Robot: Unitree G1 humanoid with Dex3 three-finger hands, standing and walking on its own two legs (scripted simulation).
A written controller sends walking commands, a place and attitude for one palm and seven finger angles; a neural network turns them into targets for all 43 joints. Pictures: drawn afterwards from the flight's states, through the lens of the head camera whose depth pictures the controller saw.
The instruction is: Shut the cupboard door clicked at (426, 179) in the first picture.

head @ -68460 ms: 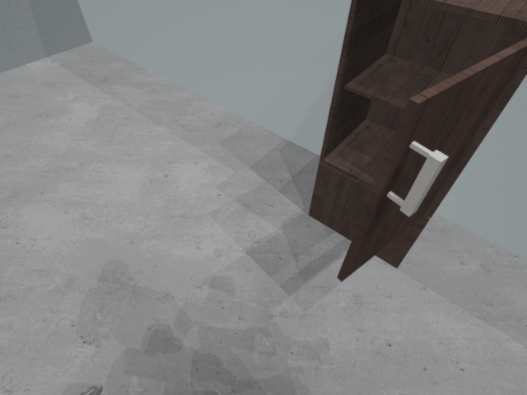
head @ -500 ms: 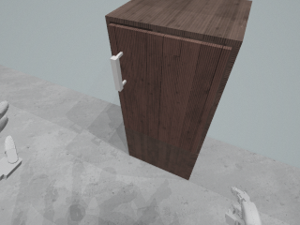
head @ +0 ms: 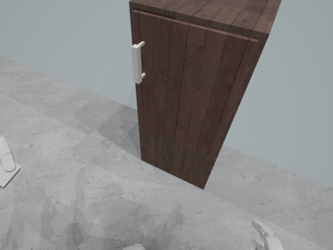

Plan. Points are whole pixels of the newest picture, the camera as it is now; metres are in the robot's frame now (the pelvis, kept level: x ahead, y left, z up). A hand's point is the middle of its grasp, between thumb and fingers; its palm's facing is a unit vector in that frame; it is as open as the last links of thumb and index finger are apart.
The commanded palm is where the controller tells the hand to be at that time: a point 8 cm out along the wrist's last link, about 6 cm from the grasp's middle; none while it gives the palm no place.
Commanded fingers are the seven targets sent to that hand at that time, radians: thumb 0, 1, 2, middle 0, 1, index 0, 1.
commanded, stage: step back with the hand held close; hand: left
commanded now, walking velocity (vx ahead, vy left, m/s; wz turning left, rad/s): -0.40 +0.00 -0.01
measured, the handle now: (140, 62) +0.75 +0.15 +0.06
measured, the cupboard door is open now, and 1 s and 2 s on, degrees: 0 0 0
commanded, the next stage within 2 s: stop stepping back and stand still in 0.46 s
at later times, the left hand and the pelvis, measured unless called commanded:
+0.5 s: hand out of the picture +0.11 +0.28 +0.19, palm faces +0.45 -0.81 -0.37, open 7.4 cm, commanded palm +0.05 +0.32 +0.20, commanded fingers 0.00 0.90 0.90 -0.20 -0.30 -0.20 -0.30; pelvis -0.08 +0.02 +0.00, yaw +2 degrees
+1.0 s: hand out of the picture -0.01 +0.41 +0.20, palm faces +0.56 -0.81 -0.19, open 7.4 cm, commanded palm -0.11 +0.42 +0.20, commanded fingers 0.00 0.90 0.90 -0.20 -0.30 -0.20 -0.30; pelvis -0.24 +0.12 -0.03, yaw +2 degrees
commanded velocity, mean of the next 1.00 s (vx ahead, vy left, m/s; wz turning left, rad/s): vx -0.11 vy -0.08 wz -0.04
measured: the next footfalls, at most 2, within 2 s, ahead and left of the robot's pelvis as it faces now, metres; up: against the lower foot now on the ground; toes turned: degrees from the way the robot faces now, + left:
right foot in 0.26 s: -0.07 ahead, -0.13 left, +0.00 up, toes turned +5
left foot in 0.88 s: +0.01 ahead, +0.16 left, +0.00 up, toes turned +0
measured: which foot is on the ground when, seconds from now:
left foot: down 0.00-0.78, up 0.80-0.86, down 0.88-1.00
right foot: down 0.00-0.10, up 0.12-0.24, down 0.26-0.86, up 0.88-1.00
